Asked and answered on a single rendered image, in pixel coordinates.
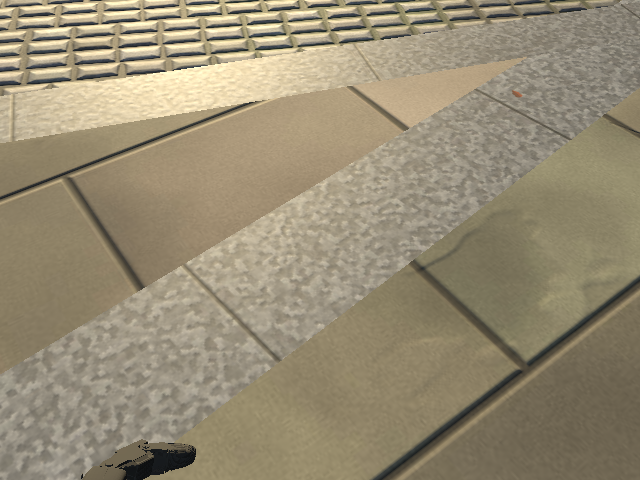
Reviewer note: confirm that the robot left hand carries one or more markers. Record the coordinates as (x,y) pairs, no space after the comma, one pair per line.
(139,460)

